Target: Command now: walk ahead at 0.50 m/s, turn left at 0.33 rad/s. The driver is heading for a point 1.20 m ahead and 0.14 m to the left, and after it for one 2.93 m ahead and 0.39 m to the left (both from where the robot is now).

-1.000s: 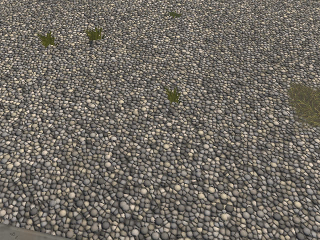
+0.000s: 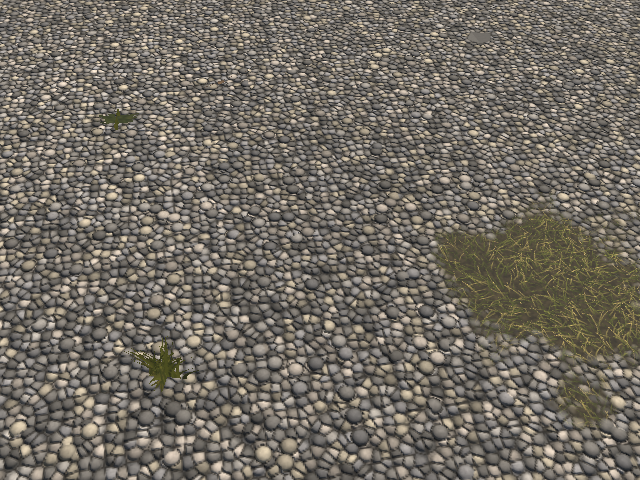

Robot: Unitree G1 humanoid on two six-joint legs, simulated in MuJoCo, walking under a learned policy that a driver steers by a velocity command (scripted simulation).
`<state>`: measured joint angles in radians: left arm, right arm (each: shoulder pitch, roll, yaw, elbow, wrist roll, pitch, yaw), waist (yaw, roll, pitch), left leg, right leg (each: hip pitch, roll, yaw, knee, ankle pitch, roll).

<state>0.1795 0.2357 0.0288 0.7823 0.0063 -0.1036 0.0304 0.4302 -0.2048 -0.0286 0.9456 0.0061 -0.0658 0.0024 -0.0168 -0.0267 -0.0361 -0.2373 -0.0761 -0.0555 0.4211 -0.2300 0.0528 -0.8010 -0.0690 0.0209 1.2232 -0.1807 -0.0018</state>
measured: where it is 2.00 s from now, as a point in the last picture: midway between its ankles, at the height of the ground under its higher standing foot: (282, 267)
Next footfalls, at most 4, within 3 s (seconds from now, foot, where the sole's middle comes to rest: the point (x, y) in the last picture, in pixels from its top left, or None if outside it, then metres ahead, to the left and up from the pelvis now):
0.18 right None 0.28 -0.14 -0.78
0.72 left None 0.45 0.20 -0.78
1.26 right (307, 358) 0.80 0.04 -0.78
1.76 left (241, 258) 1.11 0.22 -0.78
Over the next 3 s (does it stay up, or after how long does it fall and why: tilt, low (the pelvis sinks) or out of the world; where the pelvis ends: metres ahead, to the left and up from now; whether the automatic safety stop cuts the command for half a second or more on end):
stays up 1.16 0.13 -0.01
